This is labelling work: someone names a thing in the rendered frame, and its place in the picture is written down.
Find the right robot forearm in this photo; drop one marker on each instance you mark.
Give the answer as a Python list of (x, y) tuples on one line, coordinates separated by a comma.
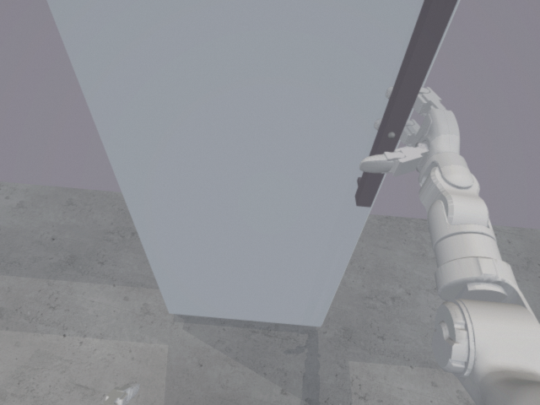
[(466, 252)]

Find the handle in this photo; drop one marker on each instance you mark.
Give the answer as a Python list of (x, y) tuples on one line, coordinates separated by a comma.
[(428, 31)]

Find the fridge door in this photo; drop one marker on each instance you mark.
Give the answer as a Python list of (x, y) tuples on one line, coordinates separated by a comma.
[(235, 129)]

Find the right robot hand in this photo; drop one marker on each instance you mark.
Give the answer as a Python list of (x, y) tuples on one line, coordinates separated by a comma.
[(439, 133)]

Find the left robot hand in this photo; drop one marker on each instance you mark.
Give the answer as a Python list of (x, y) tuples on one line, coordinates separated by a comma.
[(122, 396)]

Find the right robot upper arm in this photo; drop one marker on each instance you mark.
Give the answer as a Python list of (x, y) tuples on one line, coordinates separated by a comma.
[(492, 348)]

